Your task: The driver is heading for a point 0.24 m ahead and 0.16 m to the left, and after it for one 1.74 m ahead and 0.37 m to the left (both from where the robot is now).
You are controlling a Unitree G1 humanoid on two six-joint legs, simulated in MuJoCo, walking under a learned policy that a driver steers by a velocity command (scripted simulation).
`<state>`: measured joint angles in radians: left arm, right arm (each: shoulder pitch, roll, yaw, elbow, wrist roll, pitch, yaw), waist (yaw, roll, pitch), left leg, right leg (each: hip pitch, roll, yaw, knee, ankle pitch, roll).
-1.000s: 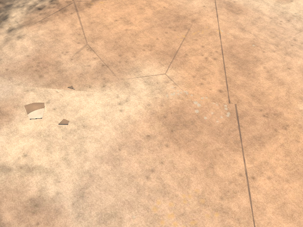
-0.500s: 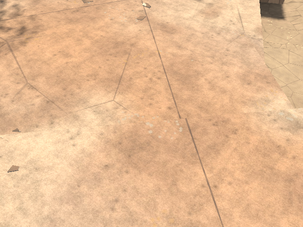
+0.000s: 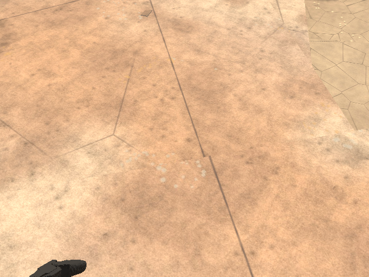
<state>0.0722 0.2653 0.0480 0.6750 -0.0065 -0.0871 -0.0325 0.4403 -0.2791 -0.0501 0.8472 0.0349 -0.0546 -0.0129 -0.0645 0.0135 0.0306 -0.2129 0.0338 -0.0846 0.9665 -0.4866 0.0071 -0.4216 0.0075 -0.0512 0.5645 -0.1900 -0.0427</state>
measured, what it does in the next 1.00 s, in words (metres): walks ahead, turning left: left foot, then right foot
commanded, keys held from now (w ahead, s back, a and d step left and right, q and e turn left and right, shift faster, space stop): w+q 0.68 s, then w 0.32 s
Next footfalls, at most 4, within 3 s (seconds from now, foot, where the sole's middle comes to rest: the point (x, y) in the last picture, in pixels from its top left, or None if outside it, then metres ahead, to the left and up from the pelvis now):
0.48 left None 0.42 0.18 -0.76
0.92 right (160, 200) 0.75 0.09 -0.76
1.60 left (64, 167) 1.01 0.53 -0.86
2.08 right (91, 116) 1.31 0.43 -0.86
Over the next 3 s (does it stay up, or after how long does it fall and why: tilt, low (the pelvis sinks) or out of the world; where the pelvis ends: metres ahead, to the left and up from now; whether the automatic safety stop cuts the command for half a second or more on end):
stays up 1.25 0.51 -0.08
